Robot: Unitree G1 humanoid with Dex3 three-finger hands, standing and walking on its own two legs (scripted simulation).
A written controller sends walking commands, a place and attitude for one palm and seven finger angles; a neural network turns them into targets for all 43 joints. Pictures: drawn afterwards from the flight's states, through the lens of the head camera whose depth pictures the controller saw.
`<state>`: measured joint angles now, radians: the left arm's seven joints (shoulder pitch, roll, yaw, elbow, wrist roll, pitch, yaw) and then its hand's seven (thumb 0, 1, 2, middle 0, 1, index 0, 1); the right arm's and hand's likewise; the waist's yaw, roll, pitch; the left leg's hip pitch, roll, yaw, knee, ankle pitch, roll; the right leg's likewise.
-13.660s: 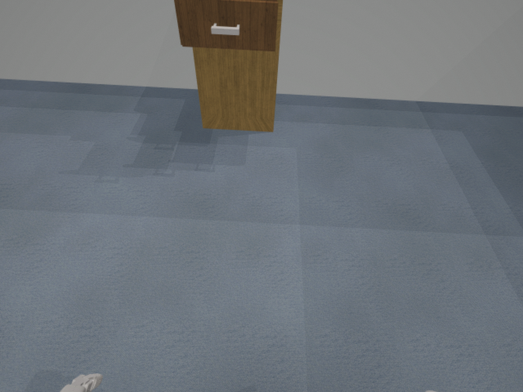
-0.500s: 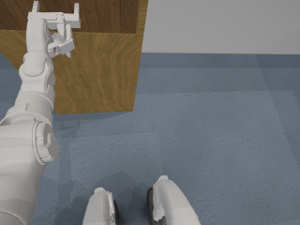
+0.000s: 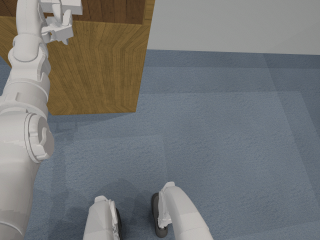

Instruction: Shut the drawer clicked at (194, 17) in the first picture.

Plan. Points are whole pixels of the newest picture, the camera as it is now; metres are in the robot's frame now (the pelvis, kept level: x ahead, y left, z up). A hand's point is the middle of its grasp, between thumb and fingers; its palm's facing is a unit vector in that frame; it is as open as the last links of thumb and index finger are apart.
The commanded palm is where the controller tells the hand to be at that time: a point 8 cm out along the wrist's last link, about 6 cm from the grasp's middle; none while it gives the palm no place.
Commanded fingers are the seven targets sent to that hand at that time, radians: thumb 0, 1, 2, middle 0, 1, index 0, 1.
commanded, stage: pull the fist back off the drawer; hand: left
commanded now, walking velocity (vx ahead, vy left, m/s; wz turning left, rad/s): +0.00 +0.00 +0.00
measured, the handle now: out of the picture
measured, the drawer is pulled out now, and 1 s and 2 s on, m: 0.00 0.00 0.00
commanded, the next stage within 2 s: draw the hand back to the body in 0.50 s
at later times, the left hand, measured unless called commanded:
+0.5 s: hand (75, 30) +0.57 +0.10 +0.08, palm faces -0.05 -1.00 -0.05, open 3.2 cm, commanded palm +0.54 +0.15 +0.08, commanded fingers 0.00 0.90 0.90 -1.40 -1.60 -1.40 -1.60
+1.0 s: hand (35, 57) +0.45 +0.15 +0.15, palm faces -0.04 -1.00 -0.05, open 3.3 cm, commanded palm +0.41 +0.20 +0.16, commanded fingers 0.00 0.90 0.90 -1.40 -1.60 -1.40 -1.60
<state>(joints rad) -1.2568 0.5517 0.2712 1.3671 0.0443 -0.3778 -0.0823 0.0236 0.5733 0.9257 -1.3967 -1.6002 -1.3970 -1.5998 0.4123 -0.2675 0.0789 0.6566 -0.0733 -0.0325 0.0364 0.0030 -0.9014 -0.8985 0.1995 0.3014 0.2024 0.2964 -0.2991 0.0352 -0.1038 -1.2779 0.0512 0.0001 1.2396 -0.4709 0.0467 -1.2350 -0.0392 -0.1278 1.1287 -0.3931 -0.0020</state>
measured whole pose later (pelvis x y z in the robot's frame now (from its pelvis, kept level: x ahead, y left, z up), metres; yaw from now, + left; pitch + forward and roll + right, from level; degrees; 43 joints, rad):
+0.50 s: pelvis +0.03 -0.01 +0.02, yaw -1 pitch +26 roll -3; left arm -0.98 0.39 0.32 1.14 -0.01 -0.42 -0.06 0.02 0.86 0.90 -1.40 -1.60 -1.40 -1.60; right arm 0.40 -0.25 0.04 0.61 -0.05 0.06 0.07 0.00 -0.90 -0.90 0.20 0.30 0.20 0.30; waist -0.22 0.04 -0.12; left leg -1.10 0.07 0.05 1.15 -0.51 0.04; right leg -1.10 -0.02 -0.08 1.08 -0.43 0.00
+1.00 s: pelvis +0.08 -0.02 +0.08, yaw +0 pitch +14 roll -2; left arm -0.29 0.27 0.19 0.47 -0.19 -0.32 -0.18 0.02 0.90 0.90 -1.40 -1.60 -1.40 -1.60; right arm 0.30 -0.26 0.00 0.55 0.04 0.05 0.03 0.01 -0.90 -0.90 0.20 0.30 0.20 0.30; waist -0.07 0.03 -0.12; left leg -0.64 0.05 0.03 0.85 -0.45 0.01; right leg -0.65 -0.01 -0.09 0.79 -0.39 -0.01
